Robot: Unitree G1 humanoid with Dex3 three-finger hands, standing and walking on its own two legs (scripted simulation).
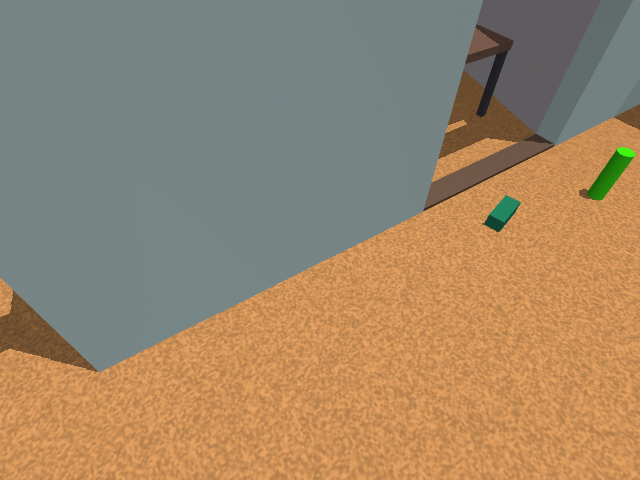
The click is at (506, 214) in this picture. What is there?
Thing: lying carton
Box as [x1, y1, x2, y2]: [485, 195, 520, 231]
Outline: 506,195 489,214 485,222 486,225 498,231 513,214 520,202
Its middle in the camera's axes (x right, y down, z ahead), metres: +0.82 -0.08 +1.72
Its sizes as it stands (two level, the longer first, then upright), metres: 0.168 0.069 0.062
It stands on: the floor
